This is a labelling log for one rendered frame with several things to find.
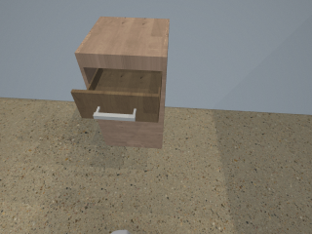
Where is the cabinet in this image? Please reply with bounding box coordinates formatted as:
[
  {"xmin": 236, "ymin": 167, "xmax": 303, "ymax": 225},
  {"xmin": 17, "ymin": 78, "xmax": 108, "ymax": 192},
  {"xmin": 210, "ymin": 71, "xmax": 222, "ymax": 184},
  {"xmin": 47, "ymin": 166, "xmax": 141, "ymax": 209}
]
[{"xmin": 74, "ymin": 17, "xmax": 170, "ymax": 149}]

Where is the drawer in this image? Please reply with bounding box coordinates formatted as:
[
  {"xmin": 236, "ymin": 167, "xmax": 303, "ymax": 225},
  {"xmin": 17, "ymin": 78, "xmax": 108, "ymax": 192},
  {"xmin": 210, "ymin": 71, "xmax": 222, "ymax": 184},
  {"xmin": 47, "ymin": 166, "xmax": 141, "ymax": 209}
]
[{"xmin": 70, "ymin": 68, "xmax": 163, "ymax": 123}]

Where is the handle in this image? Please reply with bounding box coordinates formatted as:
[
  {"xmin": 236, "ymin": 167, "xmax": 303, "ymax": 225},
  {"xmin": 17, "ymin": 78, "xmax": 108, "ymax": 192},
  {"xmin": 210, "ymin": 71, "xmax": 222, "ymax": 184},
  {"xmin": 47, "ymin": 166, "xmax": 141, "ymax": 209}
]
[{"xmin": 93, "ymin": 106, "xmax": 137, "ymax": 122}]

